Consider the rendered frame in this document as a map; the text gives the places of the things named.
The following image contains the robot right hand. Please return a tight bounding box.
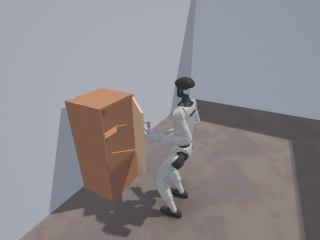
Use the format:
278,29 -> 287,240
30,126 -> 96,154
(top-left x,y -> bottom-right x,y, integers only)
166,128 -> 175,136

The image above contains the robot left hand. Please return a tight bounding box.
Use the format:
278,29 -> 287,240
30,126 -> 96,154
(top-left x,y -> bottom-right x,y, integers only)
144,126 -> 168,141

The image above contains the handle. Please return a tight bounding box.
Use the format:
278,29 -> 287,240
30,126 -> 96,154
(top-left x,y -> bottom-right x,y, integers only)
143,120 -> 151,137

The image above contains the left robot thigh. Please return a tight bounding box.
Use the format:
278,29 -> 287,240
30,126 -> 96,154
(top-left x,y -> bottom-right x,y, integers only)
156,153 -> 186,187

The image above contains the robot left forearm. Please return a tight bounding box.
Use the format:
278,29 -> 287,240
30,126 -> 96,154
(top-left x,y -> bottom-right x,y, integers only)
158,133 -> 189,146

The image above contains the left robot shin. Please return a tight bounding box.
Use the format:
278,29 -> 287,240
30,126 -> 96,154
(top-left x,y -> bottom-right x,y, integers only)
155,181 -> 177,213

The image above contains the left robot upper arm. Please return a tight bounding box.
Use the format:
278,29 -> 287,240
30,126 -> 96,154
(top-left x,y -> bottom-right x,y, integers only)
172,107 -> 193,146

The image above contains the right robot upper arm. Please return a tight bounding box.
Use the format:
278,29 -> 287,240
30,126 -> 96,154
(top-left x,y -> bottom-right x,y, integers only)
190,99 -> 200,127

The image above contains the cupboard door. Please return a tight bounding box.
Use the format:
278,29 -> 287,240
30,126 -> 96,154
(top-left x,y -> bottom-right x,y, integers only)
131,97 -> 146,174

